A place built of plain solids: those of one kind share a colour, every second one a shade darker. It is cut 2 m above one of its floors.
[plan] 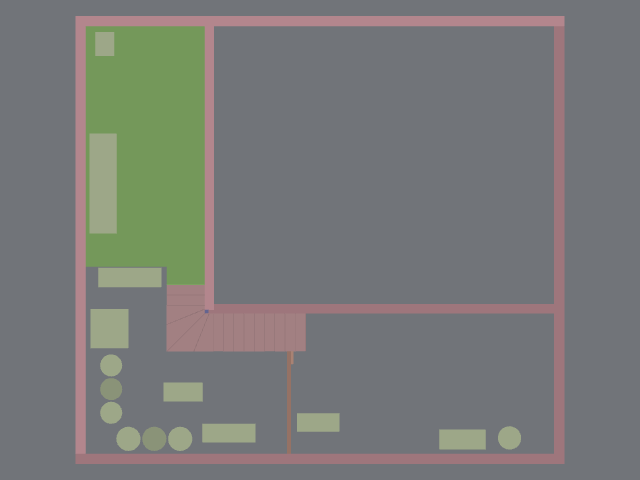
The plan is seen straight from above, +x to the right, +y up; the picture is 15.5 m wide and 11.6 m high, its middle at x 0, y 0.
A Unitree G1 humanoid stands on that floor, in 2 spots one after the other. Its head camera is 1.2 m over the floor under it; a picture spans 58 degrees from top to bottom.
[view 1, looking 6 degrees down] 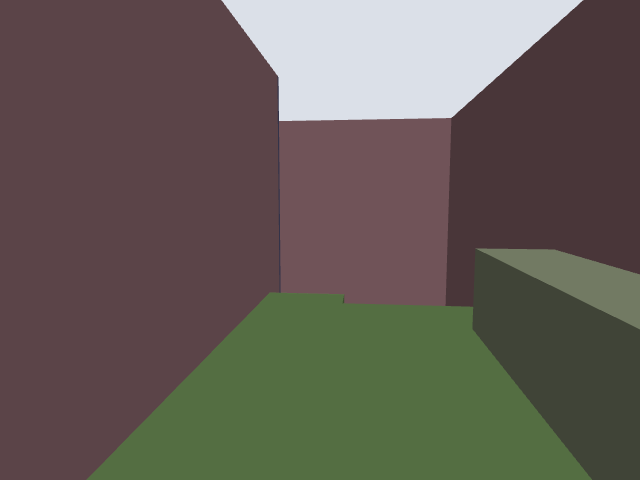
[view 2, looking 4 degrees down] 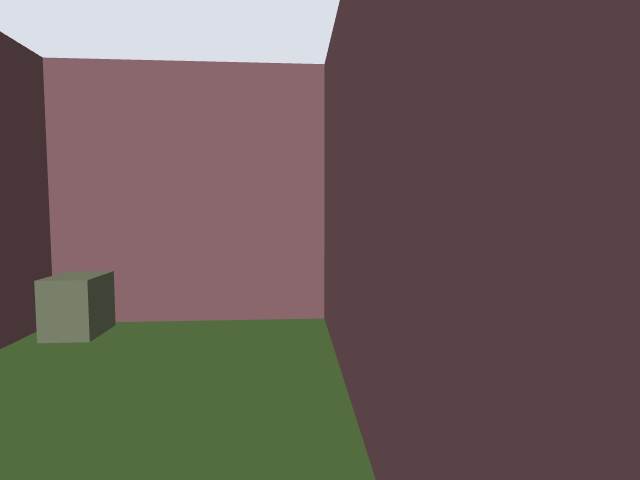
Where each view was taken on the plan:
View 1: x -3.95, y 4.06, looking -84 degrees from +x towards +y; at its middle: wall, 9.32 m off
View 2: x -3.16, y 0.46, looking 86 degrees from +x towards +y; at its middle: wall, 4.72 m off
